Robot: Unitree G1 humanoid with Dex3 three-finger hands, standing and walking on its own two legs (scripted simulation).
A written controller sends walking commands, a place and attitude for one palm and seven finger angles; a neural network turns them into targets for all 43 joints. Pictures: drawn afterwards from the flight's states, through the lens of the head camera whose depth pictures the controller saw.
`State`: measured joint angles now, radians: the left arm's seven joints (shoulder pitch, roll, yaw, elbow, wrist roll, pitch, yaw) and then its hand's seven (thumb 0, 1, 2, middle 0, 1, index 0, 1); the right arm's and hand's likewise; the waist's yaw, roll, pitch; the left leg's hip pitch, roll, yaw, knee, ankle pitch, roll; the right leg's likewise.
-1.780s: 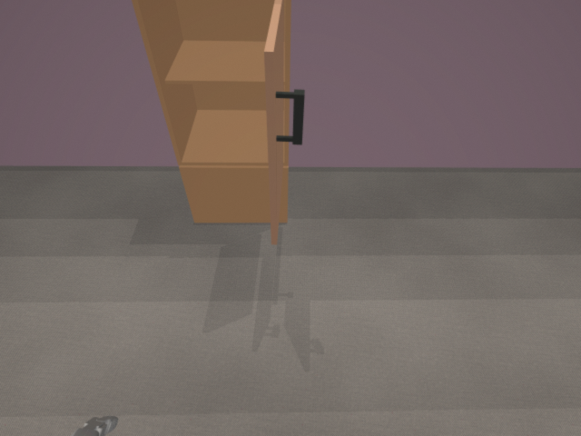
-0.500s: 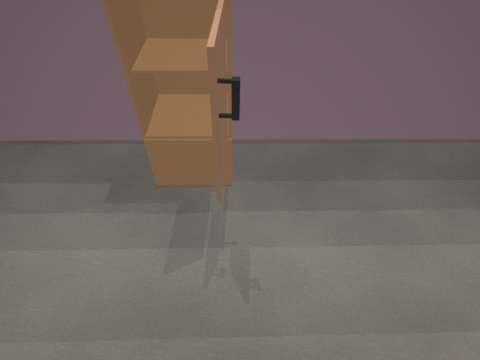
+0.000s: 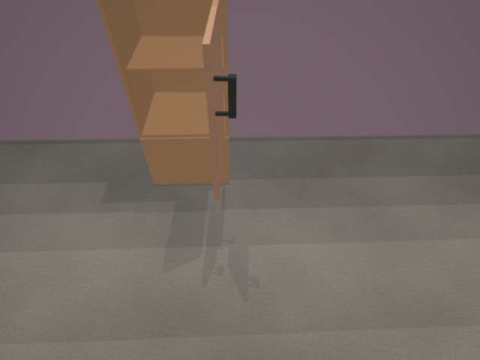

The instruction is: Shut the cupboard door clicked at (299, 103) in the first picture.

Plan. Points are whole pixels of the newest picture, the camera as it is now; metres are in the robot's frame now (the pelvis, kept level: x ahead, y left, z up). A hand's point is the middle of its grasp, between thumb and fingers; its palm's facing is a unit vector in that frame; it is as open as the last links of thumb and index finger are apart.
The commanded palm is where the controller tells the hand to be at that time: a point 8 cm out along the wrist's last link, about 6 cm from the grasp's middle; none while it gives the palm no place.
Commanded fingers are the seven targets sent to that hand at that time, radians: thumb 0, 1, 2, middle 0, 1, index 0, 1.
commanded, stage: walk around to get in front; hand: left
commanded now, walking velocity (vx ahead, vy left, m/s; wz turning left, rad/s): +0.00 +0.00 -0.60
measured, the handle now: (225, 97) +0.79 +0.10 +0.02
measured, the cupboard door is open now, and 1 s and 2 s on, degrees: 87 87 87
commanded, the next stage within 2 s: none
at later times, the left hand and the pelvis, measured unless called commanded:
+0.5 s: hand out of the picture +0.04 +0.15 -0.16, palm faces -0.19 -0.95 -0.25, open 7.4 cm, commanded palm none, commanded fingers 0.00 0.90 0.90 -0.20 -0.30 -0.20 -0.30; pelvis -0.03 -0.03 +0.00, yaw -15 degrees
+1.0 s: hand out of the picture +0.14 +0.21 -0.17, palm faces -0.48 -0.85 -0.21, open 7.4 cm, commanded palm none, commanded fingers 0.00 0.90 0.90 -0.20 -0.30 -0.20 -0.30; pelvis -0.04 +0.05 +0.00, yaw -34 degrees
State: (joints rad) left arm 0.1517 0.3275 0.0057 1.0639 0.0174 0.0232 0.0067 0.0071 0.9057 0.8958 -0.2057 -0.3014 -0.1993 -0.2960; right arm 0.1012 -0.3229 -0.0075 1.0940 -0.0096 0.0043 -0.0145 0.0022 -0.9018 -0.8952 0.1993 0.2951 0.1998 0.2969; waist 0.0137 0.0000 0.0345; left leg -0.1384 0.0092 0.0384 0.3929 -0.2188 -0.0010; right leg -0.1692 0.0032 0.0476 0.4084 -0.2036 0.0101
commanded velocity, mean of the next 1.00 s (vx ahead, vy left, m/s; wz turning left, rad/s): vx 0.00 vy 0.00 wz -0.60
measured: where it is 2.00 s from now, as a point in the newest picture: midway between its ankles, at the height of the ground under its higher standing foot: outside the picture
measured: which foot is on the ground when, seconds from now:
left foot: down 0.00-0.24, up 0.26-0.74, down 0.76-1.00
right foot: down 0.00-0.76, up 0.78-1.00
